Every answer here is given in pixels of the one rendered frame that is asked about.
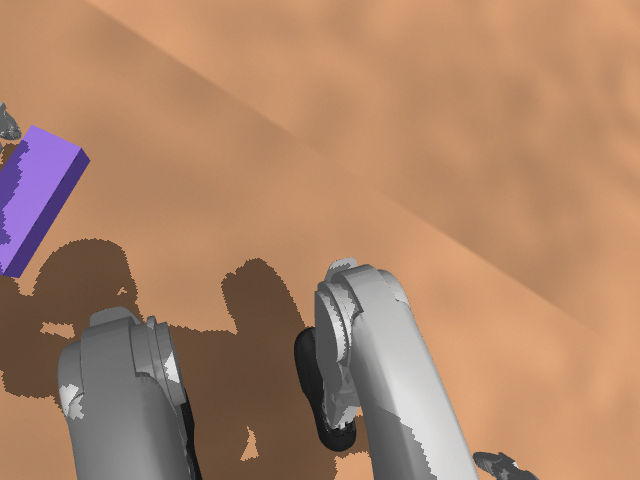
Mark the left robot hand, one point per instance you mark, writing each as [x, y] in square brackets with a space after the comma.
[9, 130]

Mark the right robot foot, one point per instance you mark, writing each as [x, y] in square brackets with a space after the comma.
[311, 381]

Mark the left robot foot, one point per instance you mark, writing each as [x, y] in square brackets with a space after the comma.
[189, 426]

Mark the right robot hand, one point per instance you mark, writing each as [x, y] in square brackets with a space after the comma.
[501, 466]

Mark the carton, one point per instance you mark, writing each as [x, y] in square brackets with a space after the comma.
[35, 183]

